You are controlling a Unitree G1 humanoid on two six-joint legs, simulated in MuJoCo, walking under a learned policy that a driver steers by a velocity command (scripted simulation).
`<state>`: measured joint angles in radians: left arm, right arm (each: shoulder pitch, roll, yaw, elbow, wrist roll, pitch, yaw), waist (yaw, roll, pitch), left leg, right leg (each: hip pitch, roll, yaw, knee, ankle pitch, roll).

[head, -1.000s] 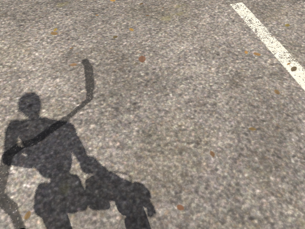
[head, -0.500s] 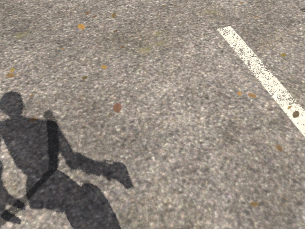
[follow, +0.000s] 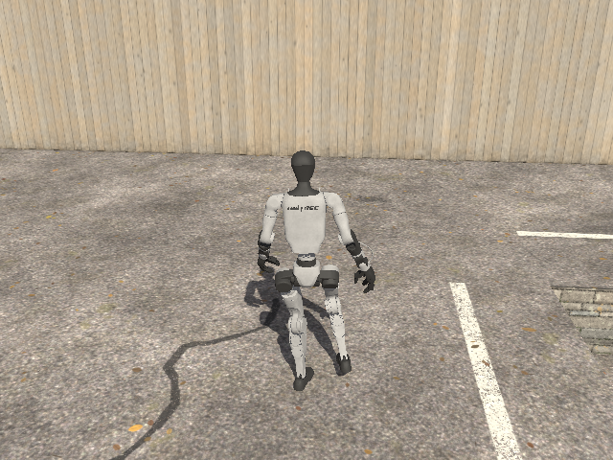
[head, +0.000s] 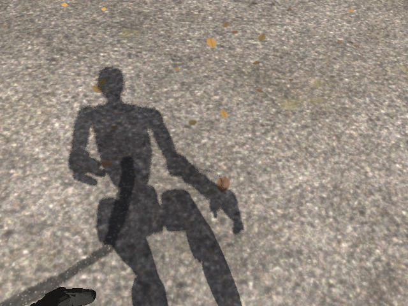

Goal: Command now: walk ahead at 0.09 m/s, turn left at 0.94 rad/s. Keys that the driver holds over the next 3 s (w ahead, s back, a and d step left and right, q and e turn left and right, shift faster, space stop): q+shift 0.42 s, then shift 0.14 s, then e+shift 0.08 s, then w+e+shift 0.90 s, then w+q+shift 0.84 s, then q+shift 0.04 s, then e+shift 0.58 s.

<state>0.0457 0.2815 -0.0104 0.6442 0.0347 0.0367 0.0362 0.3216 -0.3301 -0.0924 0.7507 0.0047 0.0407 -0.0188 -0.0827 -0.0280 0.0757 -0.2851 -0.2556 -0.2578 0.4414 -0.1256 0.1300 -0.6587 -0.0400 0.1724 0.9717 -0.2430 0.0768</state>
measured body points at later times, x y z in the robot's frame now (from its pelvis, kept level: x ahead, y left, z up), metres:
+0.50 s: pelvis +0.09 -0.09 +0.01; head +0.13 -0.09 +0.45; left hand +0.09 +0.22 -0.08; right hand +0.33 -0.30 -0.11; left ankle +0.01 +0.03 -0.65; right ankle +0.15 -0.17 -0.74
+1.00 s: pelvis +0.15 -0.04 +0.01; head +0.15 -0.04 +0.46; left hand +0.14 +0.26 -0.11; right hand +0.31 -0.28 -0.11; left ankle +0.02 +0.02 -0.74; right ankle +0.29 -0.14 -0.64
